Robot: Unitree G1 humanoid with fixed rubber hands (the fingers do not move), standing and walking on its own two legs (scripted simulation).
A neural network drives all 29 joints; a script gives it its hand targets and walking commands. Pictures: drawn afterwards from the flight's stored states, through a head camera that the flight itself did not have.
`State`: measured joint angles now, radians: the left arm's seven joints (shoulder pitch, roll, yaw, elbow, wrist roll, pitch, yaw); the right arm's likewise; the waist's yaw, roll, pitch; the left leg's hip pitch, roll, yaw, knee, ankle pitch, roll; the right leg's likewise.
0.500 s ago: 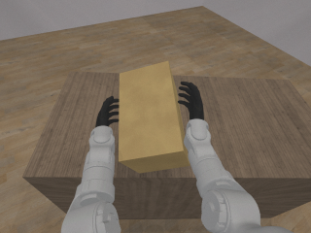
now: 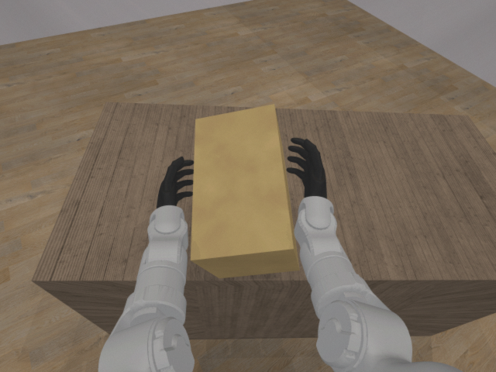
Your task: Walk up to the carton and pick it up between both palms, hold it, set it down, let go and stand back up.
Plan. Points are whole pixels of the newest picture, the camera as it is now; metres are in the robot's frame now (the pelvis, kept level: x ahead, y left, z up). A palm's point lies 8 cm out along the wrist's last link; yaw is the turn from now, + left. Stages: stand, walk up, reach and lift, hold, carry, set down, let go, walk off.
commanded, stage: set down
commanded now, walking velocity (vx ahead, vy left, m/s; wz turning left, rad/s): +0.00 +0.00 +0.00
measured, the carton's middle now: (246, 193) +0.43 -0.01 -0.01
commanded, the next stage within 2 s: none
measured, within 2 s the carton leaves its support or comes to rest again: neither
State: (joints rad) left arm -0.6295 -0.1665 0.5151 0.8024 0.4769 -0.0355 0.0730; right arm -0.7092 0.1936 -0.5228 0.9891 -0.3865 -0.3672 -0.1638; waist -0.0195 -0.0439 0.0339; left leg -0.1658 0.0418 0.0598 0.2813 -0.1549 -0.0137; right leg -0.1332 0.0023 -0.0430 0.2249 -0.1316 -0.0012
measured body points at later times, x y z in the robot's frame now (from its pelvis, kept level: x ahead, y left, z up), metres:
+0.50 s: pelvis +0.00 +0.00 +0.00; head +0.06 +0.02 +0.44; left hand +0.39 +0.13 +0.01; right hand +0.39 -0.12 +0.05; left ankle -0.01 +0.12 -0.75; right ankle -0.01 -0.12 -0.75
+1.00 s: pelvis -0.01 +0.00 +0.00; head +0.06 +0.03 +0.44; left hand +0.39 +0.12 +0.01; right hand +0.39 -0.12 +0.04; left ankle -0.01 +0.12 -0.75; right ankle -0.01 -0.12 -0.75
